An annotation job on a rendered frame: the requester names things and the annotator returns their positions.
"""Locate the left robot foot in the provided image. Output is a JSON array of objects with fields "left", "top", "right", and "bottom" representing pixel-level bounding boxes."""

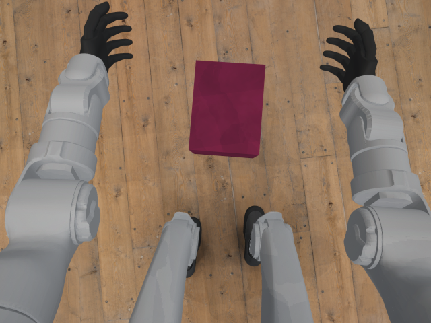
[{"left": 186, "top": 217, "right": 201, "bottom": 278}]

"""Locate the carton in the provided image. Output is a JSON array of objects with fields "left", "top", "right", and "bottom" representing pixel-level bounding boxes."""
[{"left": 189, "top": 60, "right": 265, "bottom": 158}]

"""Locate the left robot forearm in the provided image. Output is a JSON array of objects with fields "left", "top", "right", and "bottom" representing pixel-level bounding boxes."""
[{"left": 5, "top": 53, "right": 110, "bottom": 238}]

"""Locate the robot left upper arm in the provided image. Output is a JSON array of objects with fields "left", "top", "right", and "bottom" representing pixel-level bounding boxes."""
[{"left": 0, "top": 178, "right": 100, "bottom": 323}]

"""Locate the right robot thigh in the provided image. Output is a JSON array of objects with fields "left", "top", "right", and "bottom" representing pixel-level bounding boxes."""
[{"left": 251, "top": 219, "right": 314, "bottom": 323}]

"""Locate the right robot hand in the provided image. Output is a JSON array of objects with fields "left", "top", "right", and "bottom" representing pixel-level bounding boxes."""
[{"left": 320, "top": 18, "right": 378, "bottom": 92}]

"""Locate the left robot hand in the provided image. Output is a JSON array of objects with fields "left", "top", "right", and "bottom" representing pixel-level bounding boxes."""
[{"left": 80, "top": 1, "right": 133, "bottom": 72}]

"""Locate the robot right upper arm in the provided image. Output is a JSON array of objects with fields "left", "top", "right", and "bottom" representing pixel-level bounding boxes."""
[{"left": 343, "top": 205, "right": 431, "bottom": 323}]

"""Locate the right robot forearm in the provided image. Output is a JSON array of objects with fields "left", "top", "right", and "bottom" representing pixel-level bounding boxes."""
[{"left": 339, "top": 75, "right": 431, "bottom": 216}]

